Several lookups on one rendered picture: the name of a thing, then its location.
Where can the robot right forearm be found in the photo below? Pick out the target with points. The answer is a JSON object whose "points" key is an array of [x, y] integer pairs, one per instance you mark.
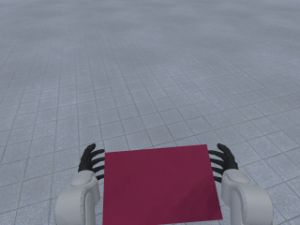
{"points": [[249, 204]]}

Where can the robot left forearm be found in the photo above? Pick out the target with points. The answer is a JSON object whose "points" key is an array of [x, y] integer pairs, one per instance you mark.
{"points": [[76, 204]]}

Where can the carton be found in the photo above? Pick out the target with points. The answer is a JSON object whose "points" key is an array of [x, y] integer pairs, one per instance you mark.
{"points": [[159, 186]]}

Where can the left robot hand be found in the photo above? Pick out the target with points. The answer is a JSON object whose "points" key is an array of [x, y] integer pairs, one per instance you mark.
{"points": [[87, 163]]}

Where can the right robot hand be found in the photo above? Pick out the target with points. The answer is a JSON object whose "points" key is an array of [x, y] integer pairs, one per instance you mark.
{"points": [[227, 162]]}

